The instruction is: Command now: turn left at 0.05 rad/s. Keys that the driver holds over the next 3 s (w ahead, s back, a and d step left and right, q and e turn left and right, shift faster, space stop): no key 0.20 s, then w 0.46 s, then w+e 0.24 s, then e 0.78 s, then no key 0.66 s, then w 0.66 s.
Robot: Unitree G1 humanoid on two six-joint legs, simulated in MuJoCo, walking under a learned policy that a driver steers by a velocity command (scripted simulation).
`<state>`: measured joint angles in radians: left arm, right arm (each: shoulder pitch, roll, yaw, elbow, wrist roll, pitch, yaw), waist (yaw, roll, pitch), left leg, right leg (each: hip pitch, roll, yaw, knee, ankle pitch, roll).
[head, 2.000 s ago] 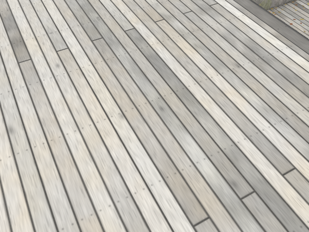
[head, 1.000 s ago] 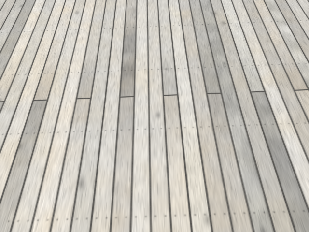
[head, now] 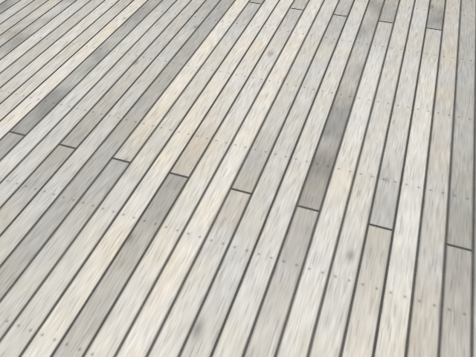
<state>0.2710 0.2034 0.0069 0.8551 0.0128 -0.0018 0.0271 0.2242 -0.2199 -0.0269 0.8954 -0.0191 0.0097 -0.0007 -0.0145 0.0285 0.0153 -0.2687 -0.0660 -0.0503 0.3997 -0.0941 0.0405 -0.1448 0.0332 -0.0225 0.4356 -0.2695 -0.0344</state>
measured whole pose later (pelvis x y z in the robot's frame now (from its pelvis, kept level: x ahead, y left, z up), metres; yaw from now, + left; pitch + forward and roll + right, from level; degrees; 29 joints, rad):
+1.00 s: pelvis +0.33 +0.02 -0.03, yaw -8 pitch +0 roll +1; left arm 0.04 0.20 0.04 0.88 0.04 -0.06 -0.03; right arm 0.43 -0.17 -0.02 1.10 -0.02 -0.09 -0.04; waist -0.02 -0.01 0.07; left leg 0.11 -0.03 0.18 0.49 -0.45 0.04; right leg -0.47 0.04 -0.13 0.55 -0.07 -0.15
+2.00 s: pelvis +0.49 +0.05 +0.00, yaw -37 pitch +0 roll -1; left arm 0.16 0.28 0.05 0.83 0.00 0.08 -0.01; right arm 0.25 -0.25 -0.02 0.80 -0.03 0.00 -0.02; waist -0.03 -0.02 0.07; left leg -0.20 0.01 0.03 0.45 -0.24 0.03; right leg -0.28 0.05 0.07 0.70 -0.44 0.03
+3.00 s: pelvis +0.67 -0.05 +0.00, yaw -37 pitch +1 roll +0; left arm 0.04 0.23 0.02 0.92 0.03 -0.03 -0.04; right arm 0.50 -0.16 0.00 1.08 -0.02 -0.09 0.00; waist -0.05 -0.03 0.04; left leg 0.14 -0.07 0.04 0.15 -0.30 0.08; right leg -0.62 -0.05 -0.09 0.74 -0.09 -0.05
